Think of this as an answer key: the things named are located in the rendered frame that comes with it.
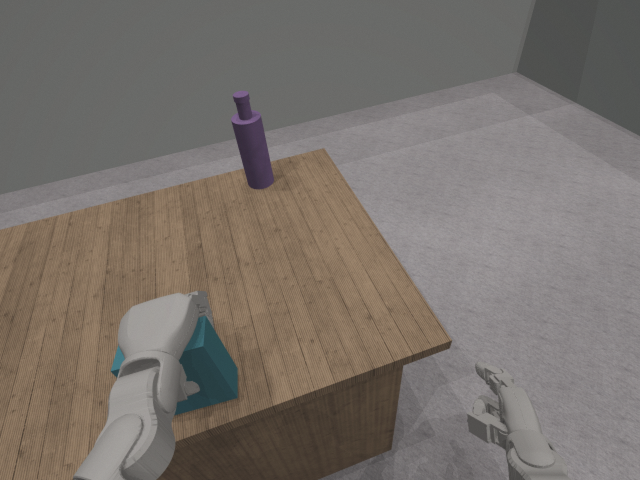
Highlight sponge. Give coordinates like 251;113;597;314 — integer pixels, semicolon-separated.
111;316;238;415

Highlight robot left hand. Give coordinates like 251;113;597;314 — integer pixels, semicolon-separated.
118;291;214;403

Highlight robot right hand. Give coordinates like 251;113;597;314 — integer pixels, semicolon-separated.
467;362;543;450

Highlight robot left forearm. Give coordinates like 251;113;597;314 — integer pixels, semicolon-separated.
73;351;181;480

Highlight table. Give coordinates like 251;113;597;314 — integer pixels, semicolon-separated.
0;148;452;480

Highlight robot right forearm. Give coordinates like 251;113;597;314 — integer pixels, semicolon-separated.
506;430;571;480

